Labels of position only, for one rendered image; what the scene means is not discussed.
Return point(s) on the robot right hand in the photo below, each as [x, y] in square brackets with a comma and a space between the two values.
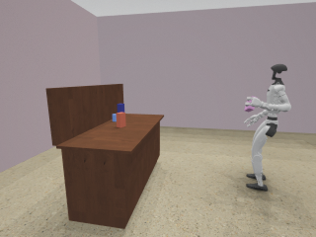
[253, 119]

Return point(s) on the left robot upper arm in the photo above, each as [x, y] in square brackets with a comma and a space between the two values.
[279, 90]

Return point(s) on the robot left forearm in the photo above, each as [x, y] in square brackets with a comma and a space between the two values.
[274, 107]

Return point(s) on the robot right forearm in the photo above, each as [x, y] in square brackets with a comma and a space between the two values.
[262, 114]

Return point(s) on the table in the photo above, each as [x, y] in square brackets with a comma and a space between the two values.
[105, 167]

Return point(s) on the sponge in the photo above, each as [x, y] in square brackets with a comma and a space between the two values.
[249, 108]

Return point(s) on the robot right foot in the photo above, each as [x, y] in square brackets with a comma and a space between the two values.
[253, 176]

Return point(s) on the robot left shin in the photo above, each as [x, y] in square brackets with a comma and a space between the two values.
[258, 168]

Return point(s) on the robot left hand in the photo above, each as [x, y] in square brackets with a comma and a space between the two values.
[255, 102]

